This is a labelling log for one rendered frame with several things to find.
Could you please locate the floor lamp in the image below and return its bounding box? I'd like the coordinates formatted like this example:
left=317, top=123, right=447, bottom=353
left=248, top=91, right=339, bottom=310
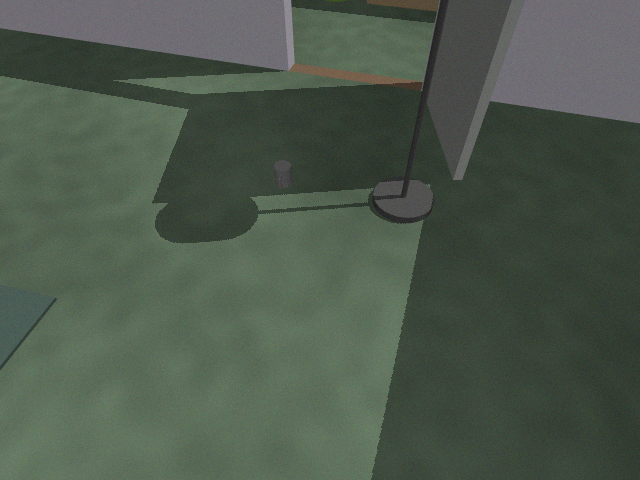
left=373, top=0, right=449, bottom=223

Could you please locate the mug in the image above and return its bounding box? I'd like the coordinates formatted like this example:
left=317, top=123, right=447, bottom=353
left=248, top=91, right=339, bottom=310
left=274, top=160, right=292, bottom=189

